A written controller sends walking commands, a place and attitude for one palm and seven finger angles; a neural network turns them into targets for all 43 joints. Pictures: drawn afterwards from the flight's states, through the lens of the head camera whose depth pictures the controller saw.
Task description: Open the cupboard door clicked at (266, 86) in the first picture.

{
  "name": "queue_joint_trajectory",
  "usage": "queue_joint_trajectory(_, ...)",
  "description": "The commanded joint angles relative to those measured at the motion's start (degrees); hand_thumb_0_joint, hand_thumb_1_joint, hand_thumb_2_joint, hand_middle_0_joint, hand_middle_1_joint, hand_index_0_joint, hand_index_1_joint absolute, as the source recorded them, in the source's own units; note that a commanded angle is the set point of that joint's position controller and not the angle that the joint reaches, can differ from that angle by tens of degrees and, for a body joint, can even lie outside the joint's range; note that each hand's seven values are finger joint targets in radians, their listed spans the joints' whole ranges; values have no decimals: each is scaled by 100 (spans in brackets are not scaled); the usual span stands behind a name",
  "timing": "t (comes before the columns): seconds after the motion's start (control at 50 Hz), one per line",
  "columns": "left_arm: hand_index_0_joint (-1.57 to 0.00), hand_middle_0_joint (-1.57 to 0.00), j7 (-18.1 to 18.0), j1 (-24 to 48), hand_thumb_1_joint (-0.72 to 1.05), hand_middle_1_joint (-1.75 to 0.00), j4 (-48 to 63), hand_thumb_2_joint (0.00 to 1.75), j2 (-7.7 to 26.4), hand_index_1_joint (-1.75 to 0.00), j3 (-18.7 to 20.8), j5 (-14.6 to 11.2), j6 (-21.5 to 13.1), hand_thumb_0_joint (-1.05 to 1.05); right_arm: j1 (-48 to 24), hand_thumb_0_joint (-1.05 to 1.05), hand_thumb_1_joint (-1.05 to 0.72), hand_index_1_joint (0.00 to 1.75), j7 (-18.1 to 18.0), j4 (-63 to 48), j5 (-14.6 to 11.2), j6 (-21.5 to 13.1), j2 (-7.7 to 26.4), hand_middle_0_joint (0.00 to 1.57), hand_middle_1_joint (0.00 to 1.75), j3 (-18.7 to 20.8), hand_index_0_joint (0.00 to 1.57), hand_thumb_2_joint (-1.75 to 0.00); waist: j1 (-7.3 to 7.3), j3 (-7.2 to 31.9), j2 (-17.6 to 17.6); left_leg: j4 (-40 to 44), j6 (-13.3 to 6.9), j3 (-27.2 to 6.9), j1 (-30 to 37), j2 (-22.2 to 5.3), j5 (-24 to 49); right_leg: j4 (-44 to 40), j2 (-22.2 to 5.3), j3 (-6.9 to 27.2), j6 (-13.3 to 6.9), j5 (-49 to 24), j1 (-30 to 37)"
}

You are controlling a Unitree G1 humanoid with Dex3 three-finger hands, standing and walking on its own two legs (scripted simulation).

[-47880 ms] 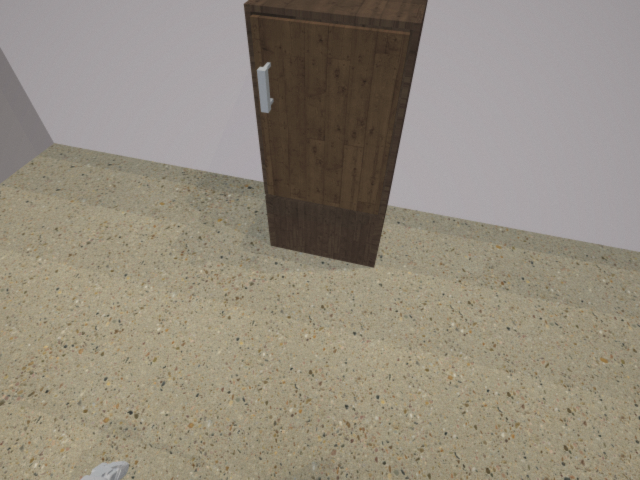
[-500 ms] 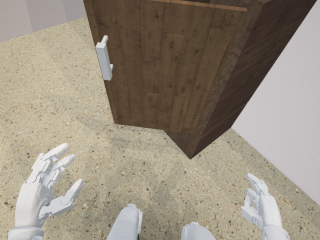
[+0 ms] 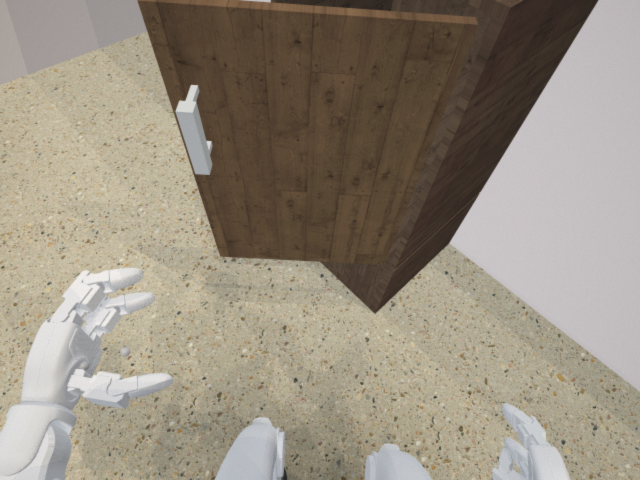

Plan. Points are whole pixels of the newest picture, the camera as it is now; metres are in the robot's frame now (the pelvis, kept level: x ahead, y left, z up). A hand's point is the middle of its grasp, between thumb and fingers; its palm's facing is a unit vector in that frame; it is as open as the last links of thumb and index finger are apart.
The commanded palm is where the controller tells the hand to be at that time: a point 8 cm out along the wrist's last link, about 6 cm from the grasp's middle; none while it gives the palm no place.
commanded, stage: raise the hand with hooked fingers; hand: left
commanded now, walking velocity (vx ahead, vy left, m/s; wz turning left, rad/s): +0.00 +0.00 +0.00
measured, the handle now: (198, 131) +0.57 +0.23 +0.05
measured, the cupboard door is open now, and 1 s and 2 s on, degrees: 45 45 45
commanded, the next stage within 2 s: move the hooked fingers beside the handle in 1.06 s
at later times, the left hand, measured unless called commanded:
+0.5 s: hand (74, 302) +0.28 +0.29 +0.07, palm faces +0.07 -1.00 -0.06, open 14.0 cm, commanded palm +0.26 +0.33 +0.07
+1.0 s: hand (95, 293) +0.30 +0.27 +0.07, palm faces +0.03 -1.00 -0.05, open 14.0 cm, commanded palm +0.27 +0.32 +0.07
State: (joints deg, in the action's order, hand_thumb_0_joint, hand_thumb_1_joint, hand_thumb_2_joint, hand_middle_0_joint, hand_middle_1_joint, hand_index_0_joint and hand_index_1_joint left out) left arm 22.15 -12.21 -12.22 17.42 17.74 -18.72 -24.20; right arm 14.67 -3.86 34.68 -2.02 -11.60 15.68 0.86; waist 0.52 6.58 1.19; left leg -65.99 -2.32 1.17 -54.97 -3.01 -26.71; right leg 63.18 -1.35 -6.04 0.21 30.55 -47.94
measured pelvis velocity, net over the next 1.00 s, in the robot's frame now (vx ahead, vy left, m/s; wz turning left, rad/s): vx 0.01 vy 0.00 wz -0.01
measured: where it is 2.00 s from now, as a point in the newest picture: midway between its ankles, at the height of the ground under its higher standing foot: outside the picture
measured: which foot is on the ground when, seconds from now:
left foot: down 0.00-1.00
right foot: down 0.00-1.00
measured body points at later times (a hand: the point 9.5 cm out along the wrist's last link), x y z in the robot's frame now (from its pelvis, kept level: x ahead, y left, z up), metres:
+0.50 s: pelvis +0.00 +0.01 +0.02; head +0.07 +0.04 +0.46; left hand +0.27 +0.34 +0.08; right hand +0.17 -0.23 -0.06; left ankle +0.05 +0.09 -0.65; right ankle +0.00 -0.13 -0.65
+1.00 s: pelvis +0.01 +0.00 +0.02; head +0.09 +0.02 +0.46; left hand +0.29 +0.33 +0.07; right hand +0.16 -0.25 -0.06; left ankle +0.05 +0.09 -0.65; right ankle +0.00 -0.13 -0.65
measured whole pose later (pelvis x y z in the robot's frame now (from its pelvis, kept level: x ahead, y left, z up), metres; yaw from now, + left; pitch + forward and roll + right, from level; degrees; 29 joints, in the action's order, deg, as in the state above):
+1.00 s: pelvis +0.01 +0.00 +0.02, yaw +0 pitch +15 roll -3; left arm 27.7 -0.3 -23.4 23.0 24.5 -20.1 -19.8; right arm 15.8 -3.7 31.8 -2.2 -9.6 15.4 -1.4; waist 1.0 6.1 1.1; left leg -59.8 -2.2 1.8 -49.5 -3.1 -25.0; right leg 56.6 -0.8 -5.3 0.3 28.1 -42.8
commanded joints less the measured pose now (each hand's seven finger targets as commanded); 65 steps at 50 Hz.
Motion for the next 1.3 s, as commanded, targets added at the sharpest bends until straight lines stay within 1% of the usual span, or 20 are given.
queue_joint_trajectory(0.0, -29, -29, 93, 683, -34, -110, 1643, 37, 1497, -110, 876, -261, -270, 0, -78, 0, -90, 30, -106, -988, -6, -378, 800, 20, 30, 263, 20, -90, -169, 1959, 595, 1323, 135, -478, 2138, 140, 1378, -956, 316, 197, -197, -1109, 537)
queue_joint_trajectory(0.1, -30, -30, -209, 631, -45, -117, 1323, 32, 1234, -117, 869, -268, -268, 0, -108, 0, -90, 30, -29, -967, 34, -306, 729, 20, 30, 201, 20, -90, -127, 1455, 693, 1450, 218, -556, 2185, 120, 1405, -952, 364, 66, -206, -1101, 322)
queue_joint_trajectory(0.2, -30, -30, 94, 1051, -50, -120, 454, 30, 1077, -120, 482, -108, 197, 0, -17, 0, -90, 30, -28, -1084, -26, -161, 864, 20, 30, 162, 20, -90, 52, 934, 455, 1658, 217, -594, 1939, 111, 754, -1118, 371, 38, -189, -820, 185)
queue_joint_trajectory(0.26, -30, -30, 293, 1530, -50, -120, 607, 30, 1361, -120, 584, -86, 317, 0, 1, 0, -90, 30, -81, -1135, -43, -152, 906, 20, 30, 161, 20, -90, 48, 1315, 474, 1689, 201, -593, 2198, 121, 891, -1201, 358, 66, -181, -879, 328)
queue_joint_trajectory(0.32, -30, -30, 291, 1927, -50, -120, 1040, 30, 1753, -120, 910, -143, 145, 0, -2, 0, -90, 30, -97, -1136, -2, -200, 878, 20, 30, 131, 20, -90, -35, 1682, 736, 1695, 254, -658, 2647, 111, 1302, -1184, 374, 81, -221, -1029, 387)
queue_joint_trajectory(0.4, -30, -30, 223, 1881, -50, -120, 629, 30, 1905, -120, 1224, -252, -61, 0, 34, 0, -90, 30, -108, -1001, 39, -206, 862, 20, 30, 104, 20, -90, -59, 1524, 549, 1659, 269, -654, 2551, 113, 1438, -1183, 401, 76, -224, -1101, 406)
queue_joint_trajectory(0.48, -30, -30, 444, 2043, -50, -120, -224, 30, 1745, -120, 1076, -244, 179, 0, 29, 0, -90, 30, -121, -956, -18, -110, 908, 20, 30, 94, 20, -90, 24, 1138, 428, 1744, 218, -560, 2154, 140, 883, -1309, 363, 92, -184, -866, 367)
queue_joint_trajectory(0.56, -30, -30, 747, 2204, -50, -120, -240, 30, 1857, -120, 1018, -266, 402, 0, 86, 0, -90, 30, -137, -1042, -49, -98, 943, 20, 30, 119, 20, -90, -20, 1502, 639, 1733, 174, -459, 2390, 168, 1192, -1405, 349, 154, -195, -1077, 578)
queue_joint_trajectory(0.64, -30, -30, 705, 2060, -50, -120, 195, 30, 1942, -120, 1129, -323, 188, 0, 160, 0, -90, 30, -83, -1061, -12, -155, 925, 20, 30, 155, 20, -90, -63, 1773, 505, 1621, 171, -480, 2590, 148, 1755, -1330, 395, 140, -195, -1418, 652)
queue_joint_trajectory(0.72, -30, -30, 488, 2091, -50, -120, 100, 30, 2038, -120, 1347, -357, -36, 0, 149, 0, -90, 30, -46, -992, 14, -141, 923, 20, 30, 155, 20, -90, -51, 1485, 439, 1616, 181, -470, 2345, 149, 1532, -1287, 398, 148, -190, -1268, 559)
queue_joint_trajectory(0.76, -30, -30, 437, 2122, -50, -120, 22, 30, 1968, -120, 1320, -343, -41, 0, 133, 0, -90, 30, -39, -997, 5, -119, 906, 20, 30, 157, 20, -90, -60, 1430, 663, 1651, 197, -451, 2341, 159, 1429, -1283, 369, 152, -187, -1204, 518)
queue_joint_trajectory(0.86, -30, -30, 544, 2026, -50, -120, 66, 30, 1911, -120, 1150, -268, 84, 0, 173, 0, -90, 30, -51, -1039, -10, -74, 908, 20, 30, 171, 20, -90, -25, 1663, 662, 1584, 148, -358, 2420, 162, 1653, -1320, 356, 207, -162, -1472, 682)
queue_joint_trajectory(0.9, -30, -30, 594, 2038, -50, -120, 34, 30, 1894, -120, 1107, -316, 98, 0, 183, 0, -90, 30, -55, -1027, -21, -73, 914, 20, 30, 161, 20, -90, 12, 1583, 420, 1543, 122, -363, 2300, 163, 1600, -1349, 380, 225, -170, -1483, 751)
queue_joint_trajectory(0.96, -30, -30, 579, 2105, -50, -120, 99, 30, 1977, -120, 1225, -339, 46, 0, 146, 0, -90, 30, -63, -1016, -18, -75, 896, 20, 30, 152, 20, -90, -18, 1643, 551, 1500, 131, -336, 2298, 183, 1673, -1314, 369, 242, -159, -1576, 758)
queue_joint_trajectory(1.0, -30, -30, 560, 2162, -50, -120, -1, 30, 1976, -120, 1258, -388, 3, 0, 142, 0, -90, 30, -71, -987, -14, -79, 897, 20, 30, 145, 20, -90, 9, 1471, 335, 1472, 117, -350, 2181, 171, 1543, -1329, 388, 246, -167, -1484, 723)
queue_joint_trajectory(1.02, -30, -30, 554, 2169, -50, -120, 3, 30, 1988, -120, 1296, -386, -21, 0, 125, 0, -90, 30, -69, -988, -15, -77, 884, 20, 30, 140, 20, -90, -15, 1561, 435, 1474, 119, -328, 2181, 183, 1528, -1329, 369, 276, -155, -1486, 745)
queue_joint_trajectory(1.04, -30, -30, 542, 2155, -50, -120, -85, 30, 1975, -120, 1312, -387, -12, 0, 130, 0, -90, 30, -76, -984, -11, -62, 882, 20, 30, 140, 20, -90, 3, 1549, 302, 1455, 109, -315, 2139, 189, 1533, -1321, 366, 273, -144, -1527, 772)
queue_joint_trajectory(1.14, -30, -30, 663, 2158, -50, -120, -226, 30, 1869, -120, 1137, -335, 69, 0, 137, 0, -90, 30, -75, -995, -32, -40, 893, 20, 30, 147, 20, -90, 22, 1603, 342, 1381, 90, -261, 2072, 195, 1566, -1308, 343, 330, -128, -1634, 780)
queue_joint_trajectory(1.2, -30, -30, 646, 3185, -50, -120, -470, 30, 2248, -120, 1277, -245, 63, 0, 173, 0, -90, 30, -150, -816, -15, -19, 934, 20, 30, 113, 20, -90, 205, 1344, 280, 1266, 74, -294, 1847, 158, 1201, -1322, 350, 407, -135, -1268, 534)
queue_joint_trajectory(1.28, -30, -30, 659, 3738, -50, -120, -599, 30, 2210, -120, 1179, -187, -80, 0, 157, 0, -90, 30, -193, -760, -6, -57, 905, 20, 30, 90, 20, -90, 185, 1628, 590, 1285, 83, -320, 2040, 162, 1183, -1289, 321, 415, -156, -1170, 477)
